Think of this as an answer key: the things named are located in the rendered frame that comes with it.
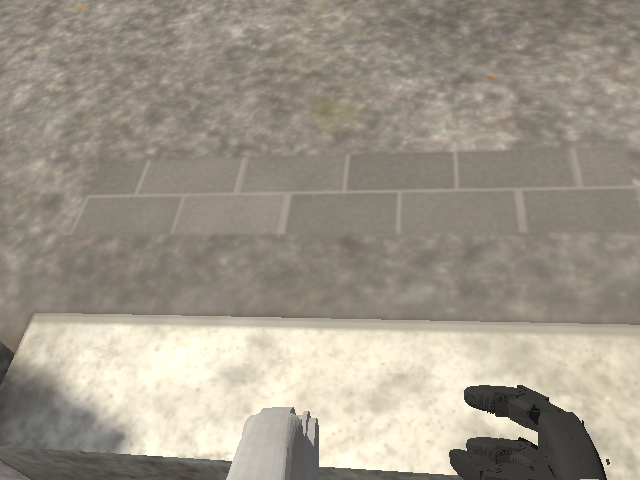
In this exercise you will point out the robot right hand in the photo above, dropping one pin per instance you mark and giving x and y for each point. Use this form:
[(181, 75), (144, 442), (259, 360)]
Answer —
[(565, 450)]

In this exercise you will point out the robot left thigh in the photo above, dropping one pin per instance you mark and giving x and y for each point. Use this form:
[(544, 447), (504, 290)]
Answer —
[(277, 444)]

